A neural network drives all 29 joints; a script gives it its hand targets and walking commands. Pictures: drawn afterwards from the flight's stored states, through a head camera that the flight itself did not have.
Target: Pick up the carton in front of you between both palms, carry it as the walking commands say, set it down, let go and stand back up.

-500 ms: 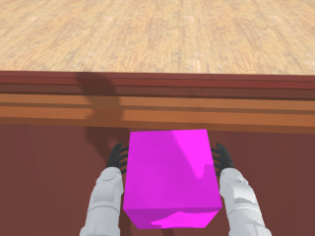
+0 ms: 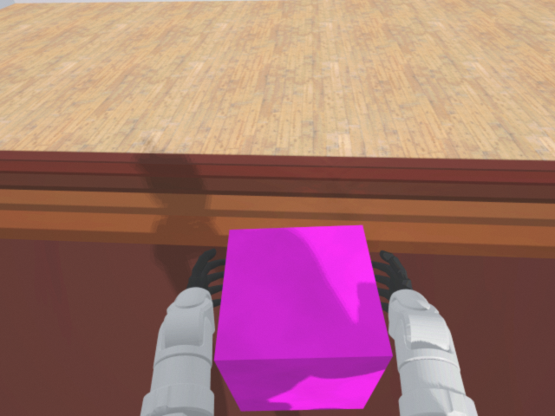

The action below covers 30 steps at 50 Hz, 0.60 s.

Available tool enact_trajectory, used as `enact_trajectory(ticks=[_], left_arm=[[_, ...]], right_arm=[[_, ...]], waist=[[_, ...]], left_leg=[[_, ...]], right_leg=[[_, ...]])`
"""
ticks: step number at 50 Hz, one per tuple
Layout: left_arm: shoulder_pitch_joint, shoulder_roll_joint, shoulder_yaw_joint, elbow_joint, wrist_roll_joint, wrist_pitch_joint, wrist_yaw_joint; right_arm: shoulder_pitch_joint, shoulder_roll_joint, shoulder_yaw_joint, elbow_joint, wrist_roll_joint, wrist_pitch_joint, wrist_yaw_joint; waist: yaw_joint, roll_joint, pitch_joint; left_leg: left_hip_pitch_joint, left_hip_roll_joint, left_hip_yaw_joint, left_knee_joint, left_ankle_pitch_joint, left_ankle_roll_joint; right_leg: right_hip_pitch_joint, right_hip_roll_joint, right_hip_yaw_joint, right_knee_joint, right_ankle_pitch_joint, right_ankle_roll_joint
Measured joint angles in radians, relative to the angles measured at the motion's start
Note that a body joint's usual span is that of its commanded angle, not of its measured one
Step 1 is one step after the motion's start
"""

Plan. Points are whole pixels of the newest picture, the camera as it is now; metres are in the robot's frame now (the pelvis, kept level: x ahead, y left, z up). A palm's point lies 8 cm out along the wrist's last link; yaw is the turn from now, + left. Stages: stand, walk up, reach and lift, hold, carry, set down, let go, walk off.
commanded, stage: reach and lift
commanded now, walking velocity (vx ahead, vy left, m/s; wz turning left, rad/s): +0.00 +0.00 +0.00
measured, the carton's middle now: (298, 322) +0.30 +0.00 -0.04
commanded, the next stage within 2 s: hold in 0.68 s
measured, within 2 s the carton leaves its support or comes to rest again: neither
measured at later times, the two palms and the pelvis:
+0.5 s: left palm (199, 287) +0.31 +0.15 +0.04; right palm (399, 290) +0.31 -0.15 +0.04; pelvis +0.02 +0.00 +0.01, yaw +0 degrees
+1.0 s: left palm (193, 291) +0.30 +0.15 +0.06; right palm (403, 292) +0.29 -0.15 +0.05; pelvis +0.01 +0.00 +0.01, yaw +0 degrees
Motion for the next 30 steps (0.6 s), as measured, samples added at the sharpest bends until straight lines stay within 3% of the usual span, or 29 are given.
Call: enact_trajectory(ticks=[30], left_arm=[[0.097, 0.023, -0.114, -0.125, -0.033, 0.076, 0.009]], right_arm=[[0.102, -0.024, 0.107, -0.13, 0.032, 0.074, -0.008]], waist=[[0.002, 0.0, -0.008]], left_leg=[[0.105, 0.003, 0.0, -0.108, 0.019, 0.002]], right_leg=[[0.105, -0.004, 0.003, -0.108, 0.019, 0.001]])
